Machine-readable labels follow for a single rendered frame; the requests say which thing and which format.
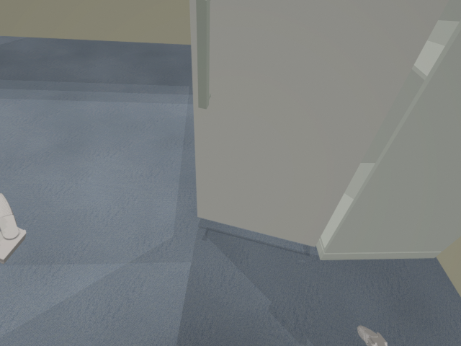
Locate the handle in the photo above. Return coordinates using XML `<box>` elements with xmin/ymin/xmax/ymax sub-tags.
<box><xmin>196</xmin><ymin>0</ymin><xmax>211</xmax><ymax>109</ymax></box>

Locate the left robot hand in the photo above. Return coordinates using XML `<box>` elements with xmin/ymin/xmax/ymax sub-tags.
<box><xmin>0</xmin><ymin>193</ymin><xmax>26</xmax><ymax>264</ymax></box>

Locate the fridge door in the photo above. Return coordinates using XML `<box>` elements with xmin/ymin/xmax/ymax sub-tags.
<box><xmin>189</xmin><ymin>0</ymin><xmax>449</xmax><ymax>247</ymax></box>

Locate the right robot hand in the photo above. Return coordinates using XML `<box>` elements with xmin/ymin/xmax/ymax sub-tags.
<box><xmin>357</xmin><ymin>325</ymin><xmax>388</xmax><ymax>346</ymax></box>

